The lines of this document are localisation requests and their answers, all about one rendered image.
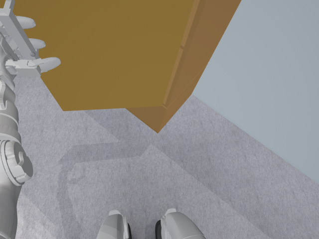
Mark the left robot thigh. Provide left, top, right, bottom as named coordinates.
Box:
left=96, top=214, right=129, bottom=239

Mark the handle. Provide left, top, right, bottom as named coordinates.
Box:
left=0, top=0, right=40, bottom=60

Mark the robot left hand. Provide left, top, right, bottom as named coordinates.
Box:
left=0, top=15, right=61, bottom=80

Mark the cupboard door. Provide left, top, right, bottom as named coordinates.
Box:
left=0, top=0, right=194, bottom=111

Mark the robot thigh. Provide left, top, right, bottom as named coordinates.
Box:
left=96, top=214, right=129, bottom=239
left=160, top=212, right=206, bottom=239

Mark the right robot thigh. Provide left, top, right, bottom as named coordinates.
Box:
left=160, top=212, right=206, bottom=239

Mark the left robot upper arm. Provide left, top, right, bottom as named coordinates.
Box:
left=0, top=140, right=33, bottom=239

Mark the left robot forearm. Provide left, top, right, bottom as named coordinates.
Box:
left=0, top=70, right=21, bottom=145

